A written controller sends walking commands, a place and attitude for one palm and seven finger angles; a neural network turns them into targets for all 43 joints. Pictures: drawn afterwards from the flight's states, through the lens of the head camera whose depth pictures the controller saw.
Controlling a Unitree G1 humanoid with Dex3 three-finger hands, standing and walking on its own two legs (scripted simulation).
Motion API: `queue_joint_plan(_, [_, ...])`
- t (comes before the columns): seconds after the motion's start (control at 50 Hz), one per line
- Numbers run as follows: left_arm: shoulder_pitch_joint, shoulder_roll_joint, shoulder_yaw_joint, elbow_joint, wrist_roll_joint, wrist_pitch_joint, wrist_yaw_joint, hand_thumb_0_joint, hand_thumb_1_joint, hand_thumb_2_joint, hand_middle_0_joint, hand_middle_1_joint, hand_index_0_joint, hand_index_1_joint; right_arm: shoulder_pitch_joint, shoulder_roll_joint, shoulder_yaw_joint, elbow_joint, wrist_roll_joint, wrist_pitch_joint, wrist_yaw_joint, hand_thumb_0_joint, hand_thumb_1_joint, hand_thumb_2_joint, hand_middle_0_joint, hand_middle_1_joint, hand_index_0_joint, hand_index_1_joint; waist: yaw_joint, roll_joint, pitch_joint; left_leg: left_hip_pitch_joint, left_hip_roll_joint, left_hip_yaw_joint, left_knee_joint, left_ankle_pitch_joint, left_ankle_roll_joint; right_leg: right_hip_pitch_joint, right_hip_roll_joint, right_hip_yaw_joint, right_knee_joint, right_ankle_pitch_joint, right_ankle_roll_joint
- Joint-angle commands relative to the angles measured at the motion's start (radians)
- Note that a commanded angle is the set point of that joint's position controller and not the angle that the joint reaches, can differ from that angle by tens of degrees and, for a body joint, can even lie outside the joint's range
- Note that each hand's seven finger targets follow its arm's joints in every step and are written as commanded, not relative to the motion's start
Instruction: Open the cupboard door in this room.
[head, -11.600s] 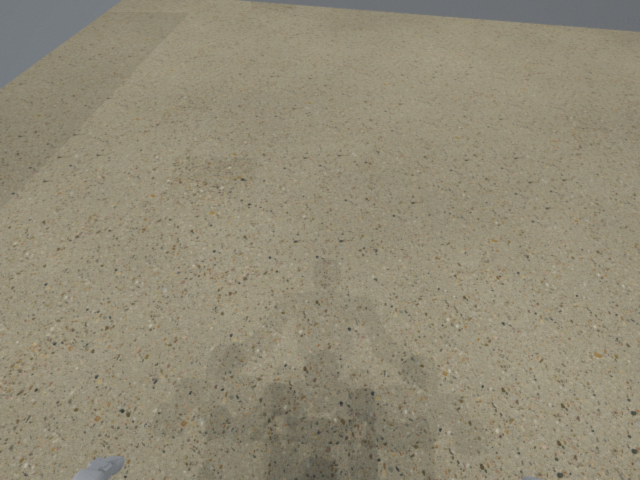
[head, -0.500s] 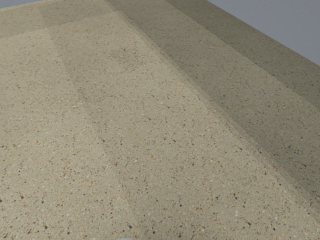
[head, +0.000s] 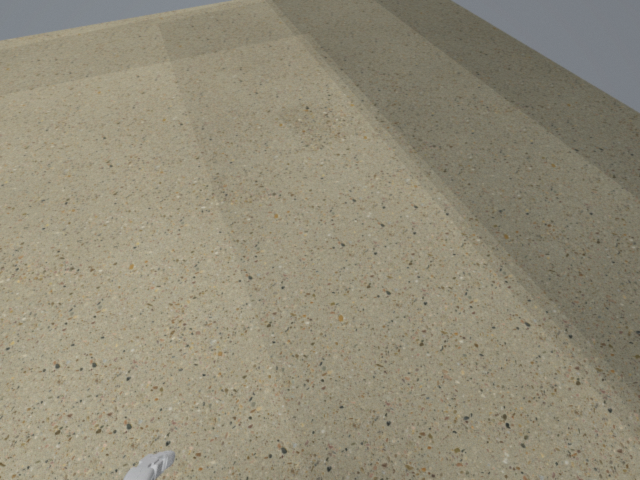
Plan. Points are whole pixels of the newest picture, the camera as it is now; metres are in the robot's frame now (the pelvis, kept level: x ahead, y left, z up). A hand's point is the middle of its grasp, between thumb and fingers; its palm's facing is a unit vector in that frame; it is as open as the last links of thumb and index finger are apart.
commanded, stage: turn or walk to find it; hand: left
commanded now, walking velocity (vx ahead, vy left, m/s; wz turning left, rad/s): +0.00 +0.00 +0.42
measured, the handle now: out of the picture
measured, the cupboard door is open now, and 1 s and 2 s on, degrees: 0 0 0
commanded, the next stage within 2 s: none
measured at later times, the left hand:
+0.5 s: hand out of the picture -0.06 +0.22 -0.18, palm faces +0.28 -0.93 -0.24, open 7.4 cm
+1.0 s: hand out of the picture -0.03 +0.19 -0.14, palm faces +0.41 -0.86 -0.29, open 7.4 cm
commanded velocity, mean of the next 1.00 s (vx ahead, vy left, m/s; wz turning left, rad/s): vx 0.00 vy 0.00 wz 0.42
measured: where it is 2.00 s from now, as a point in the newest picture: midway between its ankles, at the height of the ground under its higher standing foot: outside the picture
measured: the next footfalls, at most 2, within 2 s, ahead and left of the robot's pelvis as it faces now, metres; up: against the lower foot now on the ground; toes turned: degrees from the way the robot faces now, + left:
left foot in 0.46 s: -0.03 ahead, +0.14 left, +0.00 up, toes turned +18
right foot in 0.90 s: +0.03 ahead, -0.10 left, +0.00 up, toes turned +18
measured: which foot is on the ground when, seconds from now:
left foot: down 0.00-0.00, up 0.02-0.44, down 0.46-0.92, up 0.94-1.00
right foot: down 0.00-0.46, up 0.48-0.88, down 0.90-1.00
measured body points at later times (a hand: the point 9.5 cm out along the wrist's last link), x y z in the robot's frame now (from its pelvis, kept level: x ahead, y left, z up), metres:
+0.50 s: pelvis -0.03 +0.01 -0.01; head +0.00 +0.04 +0.44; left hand -0.07 +0.27 -0.16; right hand +0.12 -0.22 -0.14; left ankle -0.07 +0.12 -0.73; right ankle +0.00 -0.11 -0.72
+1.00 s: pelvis -0.04 -0.03 +0.00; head +0.00 -0.06 +0.45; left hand -0.05 +0.23 -0.11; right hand +0.10 -0.25 -0.16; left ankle -0.10 +0.10 -0.68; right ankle +0.00 -0.12 -0.73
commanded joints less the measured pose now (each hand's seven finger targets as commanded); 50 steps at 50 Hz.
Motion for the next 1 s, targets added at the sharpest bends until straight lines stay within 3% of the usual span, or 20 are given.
queue_joint_plan(0.0, [0.162,0.245,0.064,-0.043,0.01,-0.035,0.019,0.0,0.9,0.9,-0.2,-0.3,-0.2,-0.3,-0.02,-0.117,-0.039,-0.104,-0.002,-0.006,-0.01,0.0,-0.9,-0.9,0.2,0.3,0.2,0.3,0.08,-0.292,-0.101,-0.253,0.0,-0.013,0.425,-0.339,-0.012,0.167,-0.449,0.39,-0.312,0.23,-0.202])
queue_joint_plan(0.02, [0.109,0.215,0.063,-0.052,0.01,-0.032,0.021,0.0,0.9,0.9,-0.2,-0.3,-0.2,-0.3,-0.039,-0.129,-0.045,-0.091,-0.006,0.004,-0.007,0.0,-0.9,-0.9,0.2,0.3,0.2,0.3,0.062,-0.253,-0.042,-0.251,0.019,-0.039,0.561,-0.302,-0.006,0.07,-0.407,0.364,-0.33,0.151,-0.223])
queue_joint_plan(0.06, [0.014,0.157,0.043,-0.073,0.009,-0.031,0.016,0.0,0.9,0.9,-0.2,-0.3,-0.2,-0.3,0.013,-0.112,-0.047,-0.049,-0.008,0.013,0.005,0.0,-0.9,-0.9,0.2,0.3,0.2,0.3,0.002,-0.143,-0.001,-0.262,0.044,-0.016,0.679,-0.169,-0.018,0.036,-0.297,0.178,-0.298,0.136,-0.172])
queue_joint_plan(0.1, [0.013,0.131,0.036,-0.077,0.011,-0.037,0.017,0.0,0.9,0.9,-0.2,-0.3,-0.2,-0.3,0.044,-0.102,-0.041,-0.033,-0.008,0.015,0.011,0.0,-0.9,-0.9,0.2,0.3,0.2,0.3,-0.001,-0.178,-0.014,-0.244,0.055,0.015,0.686,-0.113,-0.035,0.045,-0.26,0.095,-0.281,0.215,-0.149])
queue_joint_plan(0.3, [0.164,0.195,0.056,-0.001,0.023,-0.03,0.015,0.0,0.9,0.9,-0.2,-0.3,-0.2,-0.3,-0.075,-0.075,-0.012,-0.048,0.006,0.002,0.006,0.0,-0.9,-0.9,0.2,0.3,0.2,0.3,0.078,-0.208,-0.063,-0.148,0.068,0.117,0.311,-0.226,-0.05,0.183,-0.314,0.044,-0.205,0.443,-0.195])
queue_joint_plan(0.36, [0.159,0.21,0.06,0.011,0.022,-0.024,0.013,0.0,0.9,0.9,-0.2,-0.3,-0.2,-0.3,-0.047,-0.075,-0.007,-0.044,0.011,-0.009,0.001,0.0,-0.9,-0.9,0.2,0.3,0.2,0.3,0.062,-0.219,-0.103,-0.064,0.052,0.153,0.152,-0.187,-0.036,0.195,-0.319,0.022,-0.145,0.502,-0.182])
queue_joint_plan(0.4, [0.137,0.2,0.061,0.014,0.014,-0.018,0.012,0.0,0.9,0.9,-0.2,-0.3,-0.2,-0.3,0.005,-0.088,-0.007,-0.032,0.008,-0.019,0.001,0.0,-0.9,-0.9,0.2,0.3,0.2,0.3,0.027,-0.197,-0.12,0.072,0.054,0.166,-0.056,-0.025,-0.024,0.133,-0.29,-0.035,-0.062,0.442,-0.121])
queue_joint_plan(0.42, [0.135,0.178,0.057,0.009,0.004,-0.011,0.009,0.0,0.9,0.9,-0.2,-0.3,-0.2,-0.3,0.035,-0.129,-0.016,-0.025,0.006,-0.029,0.002,0.0,-0.9,-0.9,0.2,0.3,0.2,0.3,0.002,-0.082,-0.129,0.204,0.107,0.107,-0.161,0.1,-0.003,0.017,-0.252,-0.078,0.043,0.323,-0.069])
queue_joint_plan(0.44, [0.145,0.117,0.048,-0.021,-0.001,-0.004,0.003,0.0,0.9,0.9,-0.2,-0.3,-0.2,-0.3,0.063,-0.226,-0.038,-0.032,-0.004,-0.036,-0.001,0.0,-0.9,-0.9,0.2,0.3,0.2,0.3,-0.011,0.197,-0.14,0.318,0.338,-0.197,-0.197,0.365,0.095,-0.212,-0.124,-0.14,0.235,-0.038,0.008])
queue_joint_plan(0.46, [0.089,0.09,0.029,-0.054,0.007,0.002,0.003,0.0,0.9,0.9,-0.2,-0.3,-0.2,-0.3,0.099,-0.28,-0.047,-0.025,-0.003,-0.026,-0.005,0.0,-0.9,-0.9,0.2,0.3,0.2,0.3,-0.036,0.251,-0.116,0.267,0.461,-0.266,-0.217,0.53,0.198,-0.272,-0.079,-0.087,0.386,-0.341,0.02])
queue_joint_plan(0.5, [0.011,0.106,0.037,-0.04,0.009,0.017,0.008,0.0,0.9,0.9,-0.2,-0.3,-0.2,-0.3,0.059,-0.233,-0.037,-0.017,-0.007,-0.028,-0.025,0.0,-0.9,-0.9,0.2,0.3,0.2,0.3,-0.032,0.232,-0.048,0.154,0.385,-0.231,-0.232,0.417,0.191,-0.289,-0.082,0.021,0.522,-0.253,0.019])
queue_joint_plan(0.58, [0.079,0.112,0.039,0.007,0.006,0.009,-0.008,0.0,0.9,0.9,-0.2,-0.3,-0.2,-0.3,-0.03,-0.187,-0.017,-0.049,-0.001,-0.039,-0.026,0.0,-0.9,-0.9,0.2,0.3,0.2,0.3,0.022,0.136,-0.053,0.164,0.272,-0.09,-0.216,0.461,0.156,-0.255,-0.067,0.02,0.532,-0.101,0.033])
queue_joint_plan(0.72, [0.005,0.092,0.029,-0.04,0.001,0.007,-0.002,0.0,0.9,0.9,-0.2,-0.3,-0.2,-0.3,0.025,-0.197,-0.035,-0.049,-0.007,-0.03,-0.022,0.0,-0.9,-0.9,0.2,0.3,0.2,0.3,-0.015,0.137,-0.069,0.194,0.278,-0.178,-0.192,0.464,0.187,-0.211,-0.032,0.023,0.34,-0.155,0.04])
queue_joint_plan(0.84, [0.11,0.092,0.031,-0.028,-0.005,-0.011,0.003,0.0,0.9,0.9,-0.2,-0.3,-0.2,-0.3,-0.023,-0.192,-0.045,-0.073,-0.007,-0.018,-0.016,0.0,-0.9,-0.9,0.2,0.3,0.2,0.3,0.038,0.142,-0.108,0.045,0.22,-0.22,-0.107,0.388,0.143,0.06,0.015,-0.007,-0.041,0.009,0.018])
queue_joint_plan(0.86, [0.155,0.115,0.036,-0.018,-0.001,-0.02,0.006,0.0,0.9,0.9,-0.2,-0.3,-0.2,-0.3,-0.027,-0.173,-0.043,-0.077,0.0,-0.019,-0.014,0.0,-0.9,-0.9,0.2,0.3,0.2,0.3,0.061,0.078,-0.123,-0.035,0.174,-0.195,-0.044,0.271,0.099,0.18,-0.018,0.014,-0.183,0.109,0.012])
queue_joint_plan(0.88, [0.178,0.194,0.051,-0.017,0.014,-0.032,0.013,0.0,0.9,0.9,-0.2,-0.3,-0.2,-0.3,-0.008,-0.112,-0.037,-0.088,0.01,-0.02,-0.007,0.0,-0.9,-0.9,0.2,0.3,0.2,0.3,0.069,-0.137,-0.136,-0.205,0.067,-0.086,0.116,0.02,0.03,0.315,-0.211,0.201,-0.278,0.123,-0.044])
queue_joint_plan(0.9, [0.177,0.256,0.059,-0.03,0.02,-0.032,0.015,0.0,0.9,0.9,-0.2,-0.3,-0.2,-0.3,-0.029,-0.083,-0.031,-0.118,0.005,-0.018,-0.006,0.0,-0.9,-0.9,0.2,0.3,0.2,0.3,0.078,-0.307,-0.088,-0.304,-0.033,0.018,0.332,-0.325,-0.015,0.248,-0.419,0.384,-0.304,0.221,-0.154])
queue_joint_plan(0.92, [0.146,0.228,0.062,-0.044,0.006,-0.035,0.017,0.0,0.9,0.9,-0.2,-0.3,-0.2,-0.3,-0.022,-0.13,-0.044,-0.096,-0.009,0.001,-0.01,0.0,-0.9,-0.9,0.2,0.3,0.2,0.3,0.073,-0.324,-0.068,-0.27,0.016,-0.052,0.488,-0.321,-0.007,0.105,-0.423,0.385,-0.339,0.146,-0.185])
queue_joint_plan(0.94, [0.086,0.207,0.056,-0.06,0.008,-0.03,0.017,0.0,0.9,0.9,-0.2,-0.3,-0.2,-0.3,-0.022,-0.13,-0.051,-0.079,-0.006,0.01,-0.005,0.0,-0.9,-0.9,0.2,0.3,0.2,0.3,0.042,-0.231,-0.008,-0.266,0.024,-0.05,0.606,-0.258,-0.006,0.023,-0.381,0.344,-0.357,0.034,-0.187])
queue_joint_plan(0.98, [-0.005,0.145,0.039,-0.079,0.006,-0.029,0.016,0.0,0.9,0.9,-0.2,-0.3,-0.2,-0.3,0.036,-0.114,-0.049,-0.036,-0.009,0.017,0.008,0.0,-0.9,-0.9,0.2,0.3,0.2,0.3,-0.011,-0.138,0.013,-0.265,0.051,-0.017,0.686,-0.134,-0.02,0.004,-0.284,0.163,-0.322,0.067,-0.146])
